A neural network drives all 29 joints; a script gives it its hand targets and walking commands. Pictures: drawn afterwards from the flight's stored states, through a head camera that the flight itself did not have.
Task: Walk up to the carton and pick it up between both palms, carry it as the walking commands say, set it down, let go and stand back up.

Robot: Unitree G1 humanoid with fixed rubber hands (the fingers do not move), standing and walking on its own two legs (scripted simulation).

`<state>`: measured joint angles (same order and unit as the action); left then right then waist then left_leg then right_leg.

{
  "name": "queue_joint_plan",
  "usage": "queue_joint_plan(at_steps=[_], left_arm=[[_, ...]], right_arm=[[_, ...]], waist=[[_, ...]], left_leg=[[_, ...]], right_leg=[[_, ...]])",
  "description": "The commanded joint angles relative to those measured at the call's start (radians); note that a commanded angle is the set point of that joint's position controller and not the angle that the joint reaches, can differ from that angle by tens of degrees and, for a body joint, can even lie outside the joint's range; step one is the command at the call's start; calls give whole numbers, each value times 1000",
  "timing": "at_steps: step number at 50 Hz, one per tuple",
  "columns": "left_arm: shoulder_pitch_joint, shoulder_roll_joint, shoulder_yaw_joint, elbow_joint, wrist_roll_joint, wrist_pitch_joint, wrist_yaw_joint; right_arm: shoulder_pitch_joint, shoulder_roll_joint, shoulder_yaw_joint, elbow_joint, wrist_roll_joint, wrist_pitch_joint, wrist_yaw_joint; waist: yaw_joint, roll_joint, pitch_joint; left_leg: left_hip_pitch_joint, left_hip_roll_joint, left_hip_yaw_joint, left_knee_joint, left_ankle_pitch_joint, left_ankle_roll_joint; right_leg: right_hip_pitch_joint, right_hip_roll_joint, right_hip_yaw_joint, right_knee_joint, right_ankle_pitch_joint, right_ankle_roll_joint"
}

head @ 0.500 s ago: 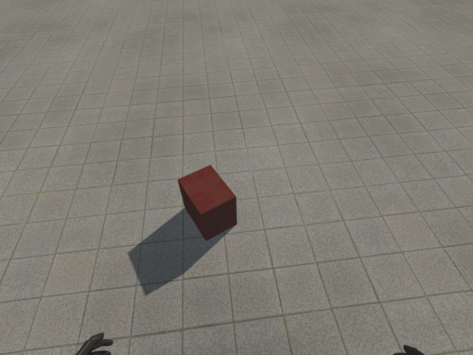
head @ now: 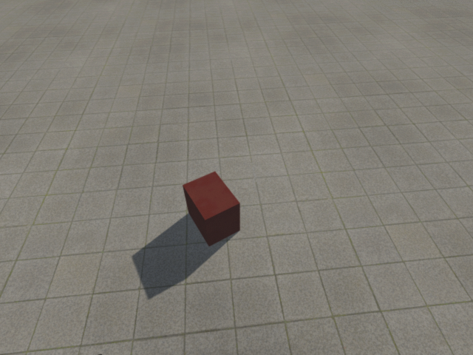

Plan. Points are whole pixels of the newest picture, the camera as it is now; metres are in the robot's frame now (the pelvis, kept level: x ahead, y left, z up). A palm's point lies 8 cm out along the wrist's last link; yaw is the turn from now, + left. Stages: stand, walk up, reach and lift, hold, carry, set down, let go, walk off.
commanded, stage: stand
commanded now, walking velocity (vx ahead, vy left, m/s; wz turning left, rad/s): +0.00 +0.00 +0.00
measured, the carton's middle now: (212, 208) +0.91 +0.16 -0.65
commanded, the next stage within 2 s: walk up in 1.20 s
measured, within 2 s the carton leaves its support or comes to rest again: neither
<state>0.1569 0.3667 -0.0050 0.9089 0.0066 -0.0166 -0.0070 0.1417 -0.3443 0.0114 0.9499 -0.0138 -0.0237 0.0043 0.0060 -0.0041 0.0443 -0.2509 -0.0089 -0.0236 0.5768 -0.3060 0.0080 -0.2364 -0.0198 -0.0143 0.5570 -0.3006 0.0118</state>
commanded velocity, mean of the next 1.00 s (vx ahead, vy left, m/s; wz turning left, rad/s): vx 0.00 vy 0.00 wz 0.00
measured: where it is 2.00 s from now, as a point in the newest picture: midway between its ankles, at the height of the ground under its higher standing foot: outside the picture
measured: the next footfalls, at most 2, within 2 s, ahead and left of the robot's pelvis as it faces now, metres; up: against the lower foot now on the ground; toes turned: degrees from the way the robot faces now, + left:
left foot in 1.68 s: +0.14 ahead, +0.20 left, +0.00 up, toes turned +10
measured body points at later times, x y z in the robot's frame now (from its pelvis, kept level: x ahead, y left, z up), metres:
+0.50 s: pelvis +0.00 +0.00 +0.01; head +0.01 +0.00 +0.46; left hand +0.09 +0.30 -0.11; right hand +0.08 -0.30 -0.12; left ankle +0.00 +0.12 -0.73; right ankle +0.00 -0.13 -0.73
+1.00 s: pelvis +0.00 -0.01 +0.02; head +0.01 -0.01 +0.47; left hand +0.08 +0.30 -0.11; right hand +0.08 -0.31 -0.11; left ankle +0.00 +0.12 -0.73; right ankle +0.00 -0.13 -0.73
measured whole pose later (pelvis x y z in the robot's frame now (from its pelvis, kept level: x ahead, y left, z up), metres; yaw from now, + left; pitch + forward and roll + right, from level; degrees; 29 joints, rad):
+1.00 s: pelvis +0.00 -0.01 +0.02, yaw +0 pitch -2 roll +0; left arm 0.11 0.37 -0.01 1.08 0.00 -0.02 0.00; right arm 0.12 -0.36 0.01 1.11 -0.01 -0.02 0.00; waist 0.00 0.00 0.05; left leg -0.13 -0.01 -0.03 0.35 -0.18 0.00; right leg -0.12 -0.02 -0.02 0.35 -0.19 0.01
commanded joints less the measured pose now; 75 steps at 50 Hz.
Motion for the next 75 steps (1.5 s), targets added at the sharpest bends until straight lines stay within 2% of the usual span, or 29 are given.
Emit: queue_joint_plan(at_steps=[1, 4, 5, 7, 9, 13, 14, 20, 23, 27, 29, 31, 37, 38, 46, 54, 55, 57, 61, 62, 63, 66, 69, 70, 71, 72, 73, 74, 75], left_arm=[[-49, 179, 41, -52, -2, -27, 12], [-63, 188, 40, -20, -1, -25, 12], [-60, 190, 37, -10, -2, -27, 10], [-68, 192, 37, 7, -2, -25, 12], [-62, 187, 32, 22, -4, -27, 12], [-74, 197, 33, 47, -5, -25, 9], [-74, 193, 29, 53, -3, -25, 9], [-85, 203, 31, 76, -1, -24, 13], [-82, 200, 31, 89, -1, -22, 13], [-85, 199, 29, 91, -4, -24, 13], [-82, 204, 29, 100, -2, -24, 14], [-90, 200, 32, 96, -3, -22, 14], [-90, 196, 29, 104, -3, -21, 15], [-90, 199, 30, 105, -5, -21, 14], [-84, 202, 33, 111, -5, -21, 15], [-81, 202, 35, 115, -3, -19, 14], [-82, 198, 34, 118, -4, -21, 16], [-86, 202, 34, 112, -6, -21, 16], [-80, 199, 35, 113, -4, -17, 16], [-79, 207, 36, 115, -7, -18, 16], [-84, 198, 36, 115, -4, -17, 16], [-83, 199, 34, 111, -6, -17, 16], [-78, 199, 36, 113, -5, -19, 16], [64, 135, 72, 127, -1, 4, 21], [117, 169, 83, 130, 11, 18, 16], [146, 190, 88, 127, 16, 11, 23], [157, 170, 82, 127, 21, 0, 30], [160, 148, 80, 129, 18, -10, 31], [130, 136, 79, 120, 18, -18, 28]], right_arm=[[-51, -199, -46, -53, 3, -22, -8], [-53, -201, -46, -23, 3, -20, -8], [-44, -201, -42, -13, 7, -20, -10], [-47, -206, -41, 4, 6, -19, -9], [-70, -207, -40, 13, 4, -21, -9], [-58, -201, -35, 41, 6, -21, -9], [-61, -208, -36, 47, 8, -20, -8], [-68, -212, -38, 68, 2, -15, -7], [-63, -210, -37, 79, 5, -14, -6], [-65, -204, -38, 88, 4, -13, -7], [-63, -209, -35, 92, 5, -12, -7], [-60, -203, -35, 93, 4, -13, -8], [-57, -211, -40, 95, 5, -11, -9], [-62, -209, -39, 97, 6, -12, -9], [-61, -216, -42, 100, 3, -8, -9], [-55, -213, -41, 105, 6, -9, -11], [-60, -220, -42, 103, 4, -7, -10], [-58, -202, -39, 102, 6, -8, -12], [-59, -215, -42, 102, 4, -6, -11], [-62, -212, -41, 102, 6, -6, -11], [-72, -221, -43, 101, 3, -6, -10], [-71, -219, -41, 102, 1, -5, -11], [-61, -214, -42, 104, 3, -6, -11], [-19, -128, -62, 94, -5, 24, 12], [-117, -102, -55, 30, -10, 42, 28], [-199, -86, -57, -4, -15, 37, 34], [-207, -71, -63, -22, -20, 30, 38], [-172, -57, -62, -8, -24, 19, 40], [-132, -57, -68, 7, -20, 15, 48]], waist=[[-3, 36, -85], [-9, 6, -73], [-11, 23, -84], [-9, 5, -74], [-3, 35, -73], [-4, -4, -68], [-7, 20, -78], [-6, -6, -66], [-7, 8, -69], [-5, -4, -64], [-4, 15, -61], [-6, -2, -66], [-9, 12, -69], [-8, -3, -74], [-3, 15, -62], [-4, -2, -66], [-6, 12, -60], [-8, 1, -68], [-5, 19, -63], [-6, -3, -69], [-8, 20, -73], [0, 15, -59], [-3, -12, -69], [51, -2, -105], [89, -153, -9], [117, -195, 31], [108, -150, 45], [90, -89, 13], [64, -91, 1]], left_leg=[[37, 100, -106, -135, 217, 46], [55, 102, -104, -165, 216, 43], [70, 102, -102, -170, 224, 41], [71, 101, -105, -199, 227, 38], [78, 104, -104, -206, 240, 35], [90, 109, -108, -233, 239, 32], [97, 109, -105, -236, 236, 31], [105, 108, -98, -251, 231, 24], [107, 108, -98, -261, 217, 20], [107, 109, -101, -266, 209, 19], [101, 108, -100, -265, 216, 18], [104, 109, -101, -270, 226, 17], [114, 113, -101, -274, 223, 19], [117, 116, -105, -275, 238, 17], [118, 115, -96, -278, 233, 11], [126, 117, -103, -279, 251, 13], [126, 118, -96, -280, 247, 14], [130, 119, -99, -281, 256, 15], [131, 119, -96, -285, 255, 13], [136, 121, -96, -286, 255, 12], [135, 121, -95, -280, 260, 11], [127, 121, -98, -280, 255, 14], [132, 118, -100, -289, 265, 12], [-114, 68, -83, -117, -228, 47], [-282, 32, -1, 53, -224, 10], [-384, 50, 27, 247, -166, -20], [-409, 91, 1, 304, -113, -24], [-395, 92, -9, 322, -94, -32], [-365, 95, -6, 338, -53, -34]], right_leg=[[39, -82, 103, -108, 181, -68], [53, -83, 101, -144, 172, -61], [65, -88, 106, -151, 180, -62], [79, -86, 100, -163, 177, -58], [86, -90, 102, -177, 189, -55], [102, -96, 102, -202, 190, -51], [109, -100, 103, -209, 187, -51], [116, -102, 99, -234, 186, -45], [116, -108, 102, -242, 176, -44], [116, -107, 105, -252, 162, -44], [116, -110, 109, -254, 168, -44], [121, -107, 99, -253, 178, -42], [125, -109, 108, -259, 186, -44], [129, -108, 99, -258, 194, -40], [121, -109, 104, -266, 188, -38], [131, -107, 102, -263, 211, -41], [126, -113, 107, -268, 203, -44], [128, -112, 106, -265, 211, -43], [134, -111, 102, -269, 212, -42], [129, -110, 104, -269, 210, -41], [134, -111, 101, -271, 215, -42], [132, -112, 102, -268, 214, -43], [140, -110, 102, -269, 232, -41], [231, -191, 147, -220, -286, -85], [212, -287, 299, -375, -499, -121], [205, -397, 439, -465, -536, -163], [205, -403, 435, -462, -468, -178], [215, -380, 397, -453, -408, -166], [194, -354, 328, -462, -351, -148]])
